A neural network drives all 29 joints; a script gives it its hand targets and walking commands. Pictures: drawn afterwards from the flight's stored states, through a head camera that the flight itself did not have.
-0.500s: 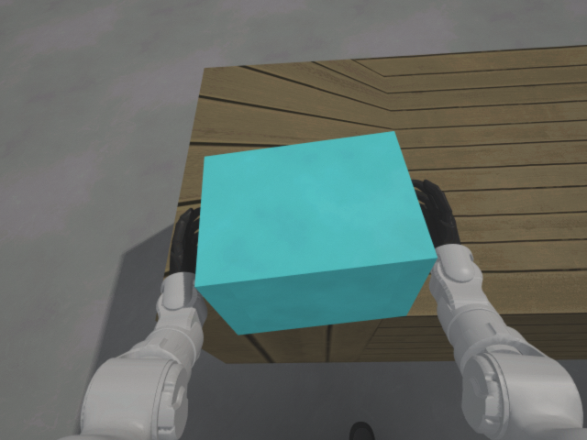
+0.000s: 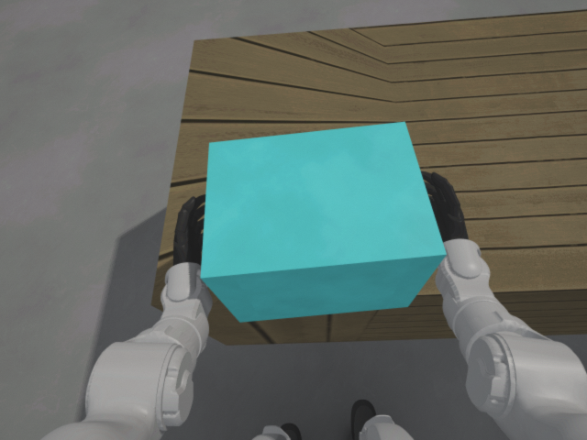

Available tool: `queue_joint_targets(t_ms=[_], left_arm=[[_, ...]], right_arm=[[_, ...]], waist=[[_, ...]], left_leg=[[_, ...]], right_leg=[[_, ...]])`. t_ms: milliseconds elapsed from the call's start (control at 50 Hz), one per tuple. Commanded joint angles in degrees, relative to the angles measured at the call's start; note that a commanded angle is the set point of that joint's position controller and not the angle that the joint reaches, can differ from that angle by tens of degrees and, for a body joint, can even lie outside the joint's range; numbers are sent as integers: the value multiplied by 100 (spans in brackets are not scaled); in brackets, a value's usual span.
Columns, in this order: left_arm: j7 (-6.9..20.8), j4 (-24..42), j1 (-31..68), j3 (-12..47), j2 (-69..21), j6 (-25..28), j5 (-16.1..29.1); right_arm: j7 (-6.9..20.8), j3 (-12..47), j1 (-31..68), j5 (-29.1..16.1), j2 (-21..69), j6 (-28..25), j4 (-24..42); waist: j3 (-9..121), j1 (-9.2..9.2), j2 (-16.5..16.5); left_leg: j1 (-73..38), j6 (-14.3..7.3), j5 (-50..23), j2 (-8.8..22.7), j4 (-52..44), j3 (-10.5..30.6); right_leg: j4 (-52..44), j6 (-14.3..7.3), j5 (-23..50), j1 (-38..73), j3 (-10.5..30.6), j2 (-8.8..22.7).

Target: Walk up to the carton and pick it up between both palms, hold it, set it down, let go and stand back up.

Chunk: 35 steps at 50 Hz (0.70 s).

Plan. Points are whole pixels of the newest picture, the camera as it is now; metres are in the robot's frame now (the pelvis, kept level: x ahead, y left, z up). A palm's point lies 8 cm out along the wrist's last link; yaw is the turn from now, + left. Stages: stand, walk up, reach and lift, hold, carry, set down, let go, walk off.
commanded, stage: set down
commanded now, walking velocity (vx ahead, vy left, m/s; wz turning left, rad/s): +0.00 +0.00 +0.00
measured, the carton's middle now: (315, 230) +0.42 -0.01 -0.07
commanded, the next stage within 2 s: none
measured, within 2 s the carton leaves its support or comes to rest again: neither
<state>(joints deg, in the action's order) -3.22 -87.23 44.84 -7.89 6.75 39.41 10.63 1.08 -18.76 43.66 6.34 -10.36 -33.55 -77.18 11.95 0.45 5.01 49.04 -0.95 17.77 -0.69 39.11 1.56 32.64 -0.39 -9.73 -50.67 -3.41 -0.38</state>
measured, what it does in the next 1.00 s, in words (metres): stands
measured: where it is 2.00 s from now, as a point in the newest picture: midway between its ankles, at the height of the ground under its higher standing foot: outside the picture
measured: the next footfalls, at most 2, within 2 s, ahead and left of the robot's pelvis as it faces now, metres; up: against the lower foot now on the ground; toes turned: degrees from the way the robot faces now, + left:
none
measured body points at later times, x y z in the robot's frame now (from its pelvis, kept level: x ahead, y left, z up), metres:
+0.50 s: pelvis -0.01 +0.00 -0.01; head +0.07 -0.02 +0.43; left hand +0.44 +0.22 +0.06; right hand +0.44 -0.24 +0.04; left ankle -0.02 +0.10 -0.71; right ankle +0.03 -0.12 -0.71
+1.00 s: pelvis -0.04 -0.03 -0.02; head +0.06 -0.04 +0.42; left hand +0.41 +0.21 +0.05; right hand +0.42 -0.25 +0.04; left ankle -0.02 +0.10 -0.71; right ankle +0.03 -0.12 -0.71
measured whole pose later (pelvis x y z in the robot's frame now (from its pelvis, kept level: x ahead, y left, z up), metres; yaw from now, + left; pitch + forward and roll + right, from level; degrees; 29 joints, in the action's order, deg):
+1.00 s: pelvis -0.04 -0.03 -0.02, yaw -1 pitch +25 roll +1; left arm -1.9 -64.1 46.9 4.3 20.1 9.8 23.3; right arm 1.4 8.9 45.5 -26.5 -23.4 -10.2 -60.5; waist 15.3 2.2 1.0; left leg 52.1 0.9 18.1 0.3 45.0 0.3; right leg 41.6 -2.4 -11.0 -55.9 -2.3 -1.2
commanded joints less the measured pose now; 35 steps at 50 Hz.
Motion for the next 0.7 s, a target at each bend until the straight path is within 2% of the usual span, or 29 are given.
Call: queue_joint_targets(t_ms=[0,60,120,160,200,240,280,320,360,380,400,440,460,500,540,580,640,680], left_arm=[[787,1174,3320,961,-2401,343,-880],[720,1115,3223,792,-2052,310,-924],[635,1091,3149,614,-1558,260,-893],[532,1136,3124,428,-903,243,-780],[283,1425,2964,216,142,153,-571],[3,2129,3008,240,1043,-99,-173],[-193,2630,3008,476,1567,-439,371],[-227,2658,2851,692,1762,-752,772],[-151,2365,2923,775,2010,-1088,972],[-95,1999,2990,942,1908,-1260,1057],[-60,1905,2916,1071,1876,-1475,1128],[78,1035,2883,1324,1784,-1811,1227],[158,623,2831,1526,1591,-1903,1351],[260,149,2958,1858,1421,-1949,1531],[259,264,3072,2104,1387,-1849,1668],[212,712,3492,2122,1449,-1733,1697],[168,1484,3694,1808,1774,-1654,1462],[144,1873,3747,1564,1956,-1716,1215]], right_arm=[[986,1206,2764,938,2841,-282,242],[981,1105,2796,890,2452,-303,182],[898,920,2764,880,1898,-296,71],[801,759,2710,730,1248,-293,91],[577,638,2684,311,83,-263,309],[333,832,2773,-527,-1026,-157,747],[121,1331,2833,-1536,-1676,84,1083],[38,1812,2938,-2268,-1817,336,1475],[48,2049,3175,-2569,-1986,660,1645],[93,2097,3215,-2623,-1914,885,1359],[138,2164,3215,-2727,-2035,1058,1323],[228,2387,3211,-2912,-2080,1375,631],[274,2527,3152,-2994,-1970,1482,257],[375,2749,3150,-3198,-1905,1594,-114],[442,2925,3144,-3383,-2020,1522,-103],[474,2888,3314,-3490,-2132,1404,215],[474,2768,3339,-3551,-2349,1301,676],[471,2747,3331,-3572,-2258,1378,774]], waist=[[3953,-152,-480],[3869,-74,-429],[3837,-83,-544],[4081,-30,-556],[4540,-9,-577],[5357,16,-443],[5911,41,-415],[6023,121,-520],[5712,169,-707],[5007,119,-753],[4649,107,-727],[3320,82,-932],[2748,57,-1037],[2166,38,-980],[2520,45,-799],[3265,37,-478],[4144,141,-315],[4323,291,-249]], left_leg=[[-1077,415,-2307,44,-249,-233],[-1080,437,-2251,47,-200,-278],[-1080,442,-2177,57,-201,-318],[-919,410,-2121,42,-180,-357],[-906,449,-2351,31,-92,-398],[-1061,515,-2847,30,29,-391],[-1152,581,-3290,-1,199,-400],[-1033,548,-3346,-44,346,-335],[-765,477,-2935,-82,308,-335],[-582,450,-2446,-50,205,-289],[-750,450,-2346,-23,170,-252],[-860,375,-1780,30,95,-206],[-859,344,-1468,62,51,-174],[-832,292,-1073,127,-41,-62],[-1083,367,-1517,158,128,-27],[-1418,466,-2190,175,358,-75],[-1619,556,-2813,121,612,-173],[-1383,553,-2743,84,633,-259]], right_leg=[[283,115,1918,3116,-49,-107],[297,112,1769,2934,-56,-126],[307,114,1738,2926,-20,-133],[334,113,1720,2970,43,-109],[456,134,2076,3193,133,-133],[594,128,2647,3561,288,-176],[772,137,3148,3858,421,-234],[985,176,3274,3862,476,-258],[1016,221,2865,3824,468,-223],[1003,201,2254,3481,398,-189],[979,182,1954,3151,310,-201],[779,126,1048,2457,194,-170],[729,79,614,2179,154,-146],[705,-14,24,1655,61,-111],[785,-50,188,1378,2,-139],[874,-69,666,1299,-38,-181],[1009,3,1351,1671,42,-180],[1093,50,1445,1912,93,-161]])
